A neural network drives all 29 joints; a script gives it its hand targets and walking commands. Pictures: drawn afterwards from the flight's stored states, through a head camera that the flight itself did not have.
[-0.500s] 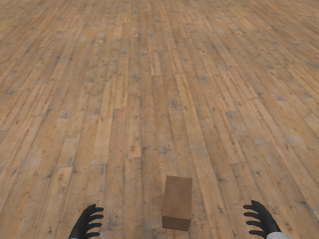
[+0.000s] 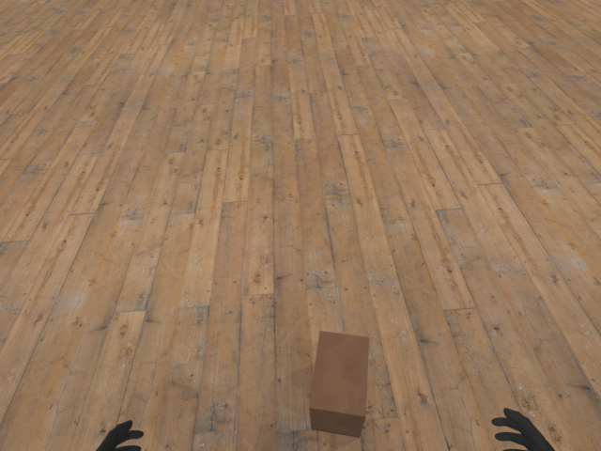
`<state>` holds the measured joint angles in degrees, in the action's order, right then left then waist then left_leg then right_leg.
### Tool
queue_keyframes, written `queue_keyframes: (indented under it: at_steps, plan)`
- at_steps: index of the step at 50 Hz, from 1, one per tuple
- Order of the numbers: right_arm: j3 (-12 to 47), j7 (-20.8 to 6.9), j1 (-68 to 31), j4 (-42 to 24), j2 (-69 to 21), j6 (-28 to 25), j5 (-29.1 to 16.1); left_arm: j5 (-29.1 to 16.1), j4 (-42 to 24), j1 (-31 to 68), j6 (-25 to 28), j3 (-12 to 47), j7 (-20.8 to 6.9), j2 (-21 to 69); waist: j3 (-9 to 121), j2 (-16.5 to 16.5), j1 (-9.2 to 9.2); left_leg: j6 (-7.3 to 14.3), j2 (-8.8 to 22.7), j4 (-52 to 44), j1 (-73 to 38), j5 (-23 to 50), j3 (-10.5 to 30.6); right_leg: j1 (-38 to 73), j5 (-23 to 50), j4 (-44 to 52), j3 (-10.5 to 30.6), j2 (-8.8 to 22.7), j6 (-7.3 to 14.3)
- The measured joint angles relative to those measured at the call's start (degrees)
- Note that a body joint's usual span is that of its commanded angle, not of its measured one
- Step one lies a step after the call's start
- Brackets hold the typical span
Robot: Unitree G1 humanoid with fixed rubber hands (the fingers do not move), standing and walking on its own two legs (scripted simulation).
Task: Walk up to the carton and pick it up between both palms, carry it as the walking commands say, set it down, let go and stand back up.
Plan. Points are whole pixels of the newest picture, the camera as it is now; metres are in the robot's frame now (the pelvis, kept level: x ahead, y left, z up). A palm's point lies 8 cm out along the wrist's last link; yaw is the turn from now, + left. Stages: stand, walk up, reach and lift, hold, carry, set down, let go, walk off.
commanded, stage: stand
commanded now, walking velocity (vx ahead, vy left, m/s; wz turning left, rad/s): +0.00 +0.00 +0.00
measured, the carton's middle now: (339, 384) +0.43 -0.06 -0.66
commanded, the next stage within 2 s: none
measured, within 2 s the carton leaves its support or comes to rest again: neither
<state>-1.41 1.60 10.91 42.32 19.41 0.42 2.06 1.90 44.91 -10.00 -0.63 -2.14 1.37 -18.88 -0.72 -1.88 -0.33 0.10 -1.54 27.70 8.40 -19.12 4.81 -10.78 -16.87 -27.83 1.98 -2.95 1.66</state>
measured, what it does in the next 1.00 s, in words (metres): stands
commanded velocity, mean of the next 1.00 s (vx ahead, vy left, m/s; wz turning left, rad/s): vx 0.00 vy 0.00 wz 0.00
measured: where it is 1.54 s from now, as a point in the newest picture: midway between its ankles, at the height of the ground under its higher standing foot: outside the picture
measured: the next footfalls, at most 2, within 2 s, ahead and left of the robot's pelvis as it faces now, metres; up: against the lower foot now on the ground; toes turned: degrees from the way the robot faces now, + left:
none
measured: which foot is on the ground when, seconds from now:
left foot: down 0.00-1.00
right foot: down 0.00-1.00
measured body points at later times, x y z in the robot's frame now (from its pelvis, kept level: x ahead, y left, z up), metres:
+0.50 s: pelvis -0.01 +0.00 +0.01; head -0.01 -0.01 +0.45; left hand +0.11 +0.30 -0.10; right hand +0.11 -0.30 -0.11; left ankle -0.05 +0.12 -0.74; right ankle -0.02 -0.10 -0.74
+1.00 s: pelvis -0.02 +0.00 +0.01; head -0.02 -0.01 +0.46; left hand +0.08 +0.31 -0.10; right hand +0.08 -0.31 -0.11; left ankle -0.05 +0.12 -0.74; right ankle -0.02 -0.10 -0.74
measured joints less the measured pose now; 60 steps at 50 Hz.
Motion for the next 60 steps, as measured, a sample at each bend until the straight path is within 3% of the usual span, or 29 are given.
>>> queue_keyframes:
  at_steps: [60]
  plan:
    - [1.86, -0.45, -2.81, 14.55, 2.85, -1.32, -1.09, -1.00, 13.70, 3.01, 1.14, 1.86, -0.65, -2.58, -0.68, 0.93, 0.10, -0.12, 0.32, -7.84, -3.93, 5.84, -1.05, 3.41, 5.63, 7.04, 0.92, 0.53, -0.36]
